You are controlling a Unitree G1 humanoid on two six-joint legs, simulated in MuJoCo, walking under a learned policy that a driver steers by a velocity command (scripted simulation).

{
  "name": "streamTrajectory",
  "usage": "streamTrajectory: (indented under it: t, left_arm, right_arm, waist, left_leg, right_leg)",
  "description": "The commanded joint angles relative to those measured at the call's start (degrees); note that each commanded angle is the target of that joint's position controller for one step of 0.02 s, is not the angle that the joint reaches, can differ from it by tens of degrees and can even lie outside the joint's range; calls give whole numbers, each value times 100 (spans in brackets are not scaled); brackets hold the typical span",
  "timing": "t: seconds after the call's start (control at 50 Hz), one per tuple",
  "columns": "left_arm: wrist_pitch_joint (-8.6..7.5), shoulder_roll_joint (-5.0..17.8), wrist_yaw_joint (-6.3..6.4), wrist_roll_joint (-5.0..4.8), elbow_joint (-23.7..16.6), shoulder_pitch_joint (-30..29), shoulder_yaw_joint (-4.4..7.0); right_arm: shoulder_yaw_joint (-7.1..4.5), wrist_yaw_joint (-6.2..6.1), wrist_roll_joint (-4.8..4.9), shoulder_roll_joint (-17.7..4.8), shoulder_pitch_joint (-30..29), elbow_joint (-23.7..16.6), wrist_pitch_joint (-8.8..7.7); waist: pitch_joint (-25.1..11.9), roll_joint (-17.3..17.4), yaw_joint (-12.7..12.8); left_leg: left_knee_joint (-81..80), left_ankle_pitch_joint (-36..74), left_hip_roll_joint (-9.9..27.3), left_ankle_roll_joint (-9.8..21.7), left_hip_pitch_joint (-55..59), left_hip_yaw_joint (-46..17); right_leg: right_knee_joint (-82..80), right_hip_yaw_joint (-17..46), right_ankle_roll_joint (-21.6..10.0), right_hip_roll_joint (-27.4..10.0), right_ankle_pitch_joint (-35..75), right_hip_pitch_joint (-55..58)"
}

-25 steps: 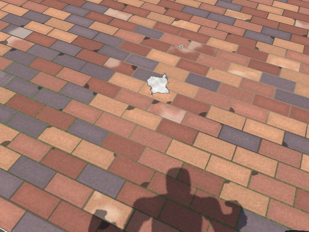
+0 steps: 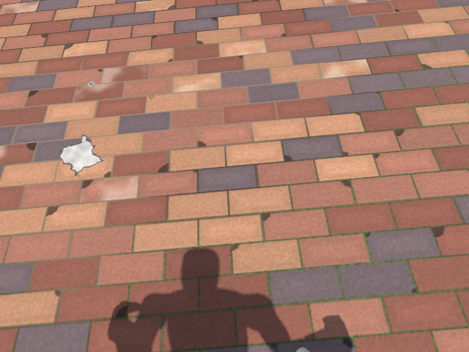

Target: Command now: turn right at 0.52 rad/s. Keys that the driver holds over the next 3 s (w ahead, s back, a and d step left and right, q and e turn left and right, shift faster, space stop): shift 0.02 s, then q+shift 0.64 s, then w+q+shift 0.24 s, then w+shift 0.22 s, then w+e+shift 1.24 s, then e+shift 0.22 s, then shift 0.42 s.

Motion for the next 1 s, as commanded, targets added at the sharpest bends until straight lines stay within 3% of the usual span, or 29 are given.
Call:
streamTrajectory:
  t: [0.02,0.04,0.1,0.14,0.22,0.3,0.36,0.42,0.44,0.46,0.48,0.5,0.52,0.54,0.56,0.58,0.62,0.66,0.7,0.72,0.74,0.82,0.88,0.9,0.92,0.94,0.96,0.98,1.0]
  left_arm:
    - [-187,744,78,-96,-307,-51,188]
    - [-191,580,105,-65,-331,-194,94]
    - [-291,-37,97,100,-100,-257,-162]
    - [-305,58,104,168,7,-246,-131]
    - [-158,781,177,117,112,-11,155]
    - [-116,655,213,67,130,-109,192]
    - [-137,654,221,29,120,-325,243]
    - [-144,730,205,-106,175,-404,311]
    - [-144,731,186,-187,223,-429,329]
    - [-181,596,142,-216,374,-160,319]
    - [-228,400,124,-70,226,-284,274]
    - [-291,153,133,83,-230,-1001,147]
    - [-302,405,90,13,-72,-1035,224]
    - [-317,435,65,-80,-20,-965,226]
    - [-324,425,109,-36,83,-838,232]
    - [-319,521,158,29,61,-810,254]
    - [-309,438,137,11,114,-614,243]
    - [-308,291,139,-22,90,-577,190]
    - [-391,280,72,-58,27,-564,148]
    - [-437,223,53,-112,-63,-771,124]
    - [-501,279,43,-146,-133,-973,140]
    - [-798,114,-30,-151,-208,-1282,94]
    - [-965,364,-116,-259,-53,-671,245]
    - [-639,246,-177,231,258,-43,109]
    - [-576,410,-113,242,428,803,199]
    - [-569,1192,-47,453,590,1595,378]
    - [-612,1545,-52,477,568,1669,467]
    - [-701,1130,-35,329,464,1152,306]
    - [-751,909,-20,256,519,801,216]
  right_arm:
    - [-74,-103,-38,-438,-329,-483,-37]
    - [-70,-72,-40,-420,-115,-365,-9]
    - [40,25,97,-101,479,14,70]
    - [125,52,117,23,187,-108,103]
    - [81,36,149,-338,-208,-540,137]
    - [100,60,145,-153,-95,-679,167]
    - [93,134,163,-58,9,-770,181]
    - [50,237,200,-58,163,-846,211]
    - [17,246,193,-64,369,-800,225]
    - [-90,165,133,-275,671,-733,221]
    - [-320,47,100,-1030,1094,-795,192]
    - [-402,88,-186,-1588,1259,-911,74]
    - [-287,141,-199,-1242,1071,-982,-55]
    - [-221,107,-134,-1102,784,-955,-106]
    - [-204,51,-3,-977,516,-977,-89]
    - [-150,4,108,-847,289,-1033,-48]
    - [-99,-69,78,-788,166,-1140,15]
    - [-105,-104,40,-801,302,-1148,37]
    - [-98,-107,142,-759,779,-1034,1]
    - [-87,-87,170,-742,953,-1006,-10]
    - [-81,-89,144,-773,1029,-1013,-29]
    - [-73,-149,117,-922,975,-1053,-65]
    - [24,-50,172,-748,617,-1271,-172]
    - [-104,183,-359,-977,238,-1239,-117]
    - [-24,219,-321,-624,-149,-1418,-182]
    - [111,219,-148,-129,-899,-1850,-268]
    - [222,210,-163,200,-715,-2014,-362]
    - [229,209,-256,166,-563,-1806,-424]
    - [248,233,-274,141,-337,-1674,-436]
  waist:
    - [-664,-926,137]
    - [-722,-1001,26]
    - [-826,-877,-105]
    - [-573,-1007,33]
    - [-339,-1121,337]
    - [-321,-831,294]
    - [-519,-844,171]
    - [-746,-872,11]
    - [-832,-815,-131]
    - [-954,-412,-237]
    - [-1065,841,-371]
    - [-1524,1917,-535]
    - [-1652,684,-622]
    - [-1185,450,-381]
    - [-832,109,-187]
    - [-664,119,-60]
    - [-712,353,100]
    - [-788,389,75]
    - [-1007,335,-37]
    - [-773,492,-141]
    - [-526,647,-213]
    - [-236,1056,-240]
    - [-135,1235,183]
    - [-173,1059,466]
    - [-250,699,1004]
    - [-547,-1241,1537]
    - [-945,-2181,1284]
    - [-643,-1007,949]
    - [-331,-494,552]
  left_leg:
    - [962,471,-48,-26,-1211,-487]
    - [1146,776,-132,-60,-844,-376]
    - [260,1237,-72,-135,16,-457]
    - [-1009,1236,-62,-159,404,-525]
    - [-1391,384,-65,-209,61,-212]
    - [-1175,81,121,-131,-329,-240]
    - [-1633,150,70,2,22,-52]
    - [-2717,738,-133,245,588,232]
    - [-3413,1328,-304,387,1031,371]
    - [-4053,2165,-472,635,1772,128]
    - [-4313,4748,507,1237,3109,-1649]
    - [-4455,6042,1825,2668,3447,-3990]
    - [-4513,5473,1891,2826,3458,-3573]
    - [-4478,5052,1547,2503,3084,-2986]
    - [-4405,4709,1145,2122,2846,-2550]
    - [-4411,4607,946,1913,2585,-2369]
    - [-4464,4736,640,1837,2163,-2219]
    - [-4435,4920,575,1878,2293,-2342]
    - [-4851,1805,425,1907,2688,-2773]
    - [-5148,136,424,1943,2769,-3133]
    - [-5343,-655,502,1975,2721,-3461]
    - [-5406,-786,372,1857,1774,-3429]
    - [-5290,-1051,169,1813,518,-3434]
    - [-5045,-1133,-207,1711,-228,-3082]
    - [-4285,-918,-381,1514,-1261,-2853]
    - [-2171,-506,-1155,1109,-2653,-1782]
    - [4,-369,-1102,1077,-3108,-1488]
    - [1027,305,-894,1224,-3243,-1888]
    - [1162,890,-646,1247,-3024,-1789]
  right_leg:
    - [-1228,1541,-1046,-1488,3348,1243]
    - [-1250,1322,-1016,-1397,3554,1068]
    - [-1339,585,-895,-1193,3482,958]
    - [-1362,267,-740,-1099,3109,917]
    - [-1396,783,-1162,-1719,2974,1228]
    - [-1375,880,-1295,-2068,3204,1447]
    - [-1185,431,-1120,-2003,3719,1482]
    - [-757,-30,-778,-1947,3855,1565]
    - [-378,-314,-535,-1821,3678,1448]
    - [442,-715,-135,-1488,3273,1039]
    - [2213,-1022,452,-864,1073,-711]
    - [3859,-258,871,250,-2149,-2247]
    - [4683,595,866,60,-2201,-2525]
    - [4794,637,765,36,-1669,-2664]
    - [4642,559,737,-31,-1200,-2772]
    - [4385,565,740,-74,-772,-2712]
    - [4532,465,808,118,-272,-2233]
    - [4529,506,876,227,-240,-2338]
    - [3888,577,825,195,-64,-2636]
    - [3411,588,815,184,-123,-2986]
    - [3027,619,818,201,-82,-3153]
    - [1459,375,733,432,-574,-2060]
    - [934,55,562,593,-675,-420]
    - [603,-265,306,674,-851,556]
    - [354,19,106,411,-766,1914]
    - [-803,2576,-459,-818,-2977,2681]
    - [-2200,5769,-1069,-2151,-4886,2618]
    - [-2290,6233,-1306,-2343,-4984,2120]
    - [-2114,5418,-1212,-2261,-4377,1403]
Next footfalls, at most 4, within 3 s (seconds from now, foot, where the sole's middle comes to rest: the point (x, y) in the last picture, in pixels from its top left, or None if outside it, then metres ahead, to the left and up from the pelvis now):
0.46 left None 0.01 0.13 -0.77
0.90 right None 0.24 -0.01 -0.72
1.28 left None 0.23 0.41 -0.72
1.74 right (77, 271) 0.67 0.55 -0.72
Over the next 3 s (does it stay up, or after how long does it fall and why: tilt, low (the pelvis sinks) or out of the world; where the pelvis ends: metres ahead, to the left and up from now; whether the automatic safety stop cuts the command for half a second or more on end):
stays up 1.41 0.62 0.05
